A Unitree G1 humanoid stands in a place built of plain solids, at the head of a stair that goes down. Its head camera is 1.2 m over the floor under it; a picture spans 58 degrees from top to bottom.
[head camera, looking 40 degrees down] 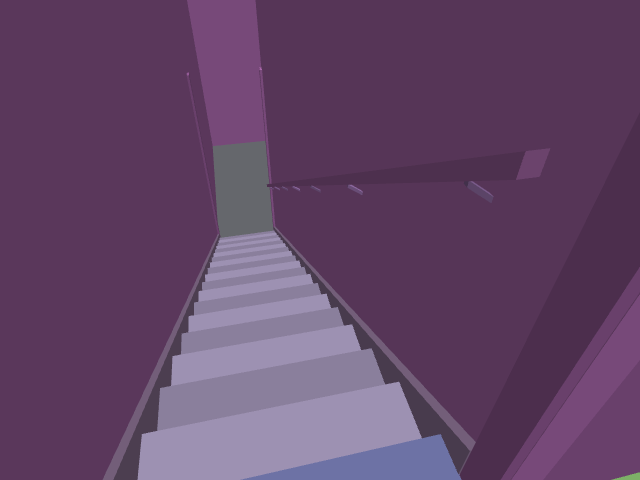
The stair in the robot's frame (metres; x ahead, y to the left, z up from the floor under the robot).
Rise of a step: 0.17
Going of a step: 0.28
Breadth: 0.87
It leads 12 degrees to the left of straight ahead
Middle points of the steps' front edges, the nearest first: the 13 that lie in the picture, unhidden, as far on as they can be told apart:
0.49 0.09 0.00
0.76 0.14 -0.17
1.02 0.20 -0.34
1.29 0.26 -0.51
1.56 0.32 -0.69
1.83 0.38 -0.87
2.10 0.44 -1.04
2.37 0.50 -1.22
2.63 0.56 -1.39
2.90 0.62 -1.57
3.17 0.68 -1.74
3.44 0.74 -1.92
3.71 0.80 -2.09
